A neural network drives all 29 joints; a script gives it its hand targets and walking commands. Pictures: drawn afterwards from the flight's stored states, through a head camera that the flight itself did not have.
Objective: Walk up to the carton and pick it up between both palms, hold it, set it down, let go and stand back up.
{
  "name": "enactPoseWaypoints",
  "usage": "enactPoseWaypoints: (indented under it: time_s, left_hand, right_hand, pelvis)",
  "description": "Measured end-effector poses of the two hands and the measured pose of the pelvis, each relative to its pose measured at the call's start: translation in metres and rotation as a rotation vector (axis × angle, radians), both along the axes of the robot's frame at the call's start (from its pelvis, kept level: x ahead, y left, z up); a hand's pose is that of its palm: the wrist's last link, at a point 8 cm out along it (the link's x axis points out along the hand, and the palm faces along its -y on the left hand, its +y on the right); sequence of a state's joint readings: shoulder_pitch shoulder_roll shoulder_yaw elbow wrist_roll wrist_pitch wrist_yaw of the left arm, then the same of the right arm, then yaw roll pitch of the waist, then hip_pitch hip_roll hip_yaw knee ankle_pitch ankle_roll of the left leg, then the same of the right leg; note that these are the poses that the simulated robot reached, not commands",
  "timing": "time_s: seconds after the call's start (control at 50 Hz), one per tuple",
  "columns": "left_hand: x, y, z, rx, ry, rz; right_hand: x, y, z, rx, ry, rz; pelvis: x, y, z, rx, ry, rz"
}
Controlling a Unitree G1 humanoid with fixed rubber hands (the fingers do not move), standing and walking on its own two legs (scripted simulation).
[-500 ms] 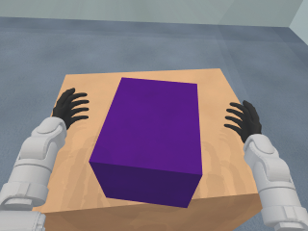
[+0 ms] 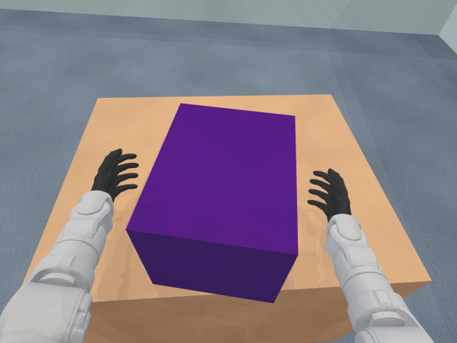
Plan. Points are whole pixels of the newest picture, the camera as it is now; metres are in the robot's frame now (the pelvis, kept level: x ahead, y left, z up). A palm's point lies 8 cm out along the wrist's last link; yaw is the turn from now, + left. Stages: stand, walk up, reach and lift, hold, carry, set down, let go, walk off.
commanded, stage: reach and lift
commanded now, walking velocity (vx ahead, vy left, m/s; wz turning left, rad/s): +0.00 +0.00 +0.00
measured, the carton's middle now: (224, 198) +0.41 -0.05 +0.00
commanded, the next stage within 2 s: none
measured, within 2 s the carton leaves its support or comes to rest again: neither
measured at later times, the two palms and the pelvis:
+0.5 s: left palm (121, 206) +0.41 +0.16 +0.01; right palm (327, 217) +0.34 -0.24 +0.01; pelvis -0.03 +0.00 -0.04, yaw -1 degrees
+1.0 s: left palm (133, 203) +0.41 +0.13 +0.01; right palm (312, 214) +0.35 -0.21 +0.01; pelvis -0.03 +0.00 -0.04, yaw +0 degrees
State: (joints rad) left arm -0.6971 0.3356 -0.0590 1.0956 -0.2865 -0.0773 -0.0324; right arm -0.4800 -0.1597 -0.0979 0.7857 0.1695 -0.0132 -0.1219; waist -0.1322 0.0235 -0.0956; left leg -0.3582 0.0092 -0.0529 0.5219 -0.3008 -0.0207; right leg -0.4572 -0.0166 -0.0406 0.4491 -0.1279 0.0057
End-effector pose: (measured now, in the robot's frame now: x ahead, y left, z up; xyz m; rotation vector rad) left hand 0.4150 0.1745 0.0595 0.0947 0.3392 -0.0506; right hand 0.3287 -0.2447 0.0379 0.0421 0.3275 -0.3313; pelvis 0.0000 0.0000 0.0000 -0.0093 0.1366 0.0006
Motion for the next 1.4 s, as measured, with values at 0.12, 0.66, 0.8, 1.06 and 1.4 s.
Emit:
enactPoseWaypoints:
  time_s: [0.12,0.66,0.8,1.06,1.4]
  left_hand:
    - [-0.004,-0.001,-0.03,0.01,0.0,0.017]
    - [0.002,-0.031,-0.048,-0.005,-0.068,-0.014]
    - [0.001,-0.038,-0.044,0.001,-0.081,-0.027]
    - [-0.003,-0.042,-0.045,-0.007,-0.081,-0.031]
    - [-0.006,-0.049,-0.044,0.007,-0.086,-0.08]
  right_hand:
    - [0.0,0.004,-0.026,0.006,0.01,0.007]
    - [0.015,0.018,-0.03,-0.024,-0.043,0.036]
    - [0.019,0.031,-0.032,0.001,-0.055,0.014]
    - [0.019,0.034,-0.032,0.004,-0.052,-0.021]
    - [0.019,0.035,-0.031,0.002,-0.062,-0.027]
  pelvis:
    - [-0.006,0.002,-0.012,-0.004,0.08,-0.004]
    - [-0.03,-0.001,-0.044,-0.004,0.201,-0.013]
    - [-0.031,-0.002,-0.044,-0.009,0.2,-0.005]
    - [-0.024,-0.002,-0.038,-0.017,0.181,0.006]
    - [-0.012,0.006,-0.027,-0.019,0.15,0.005]
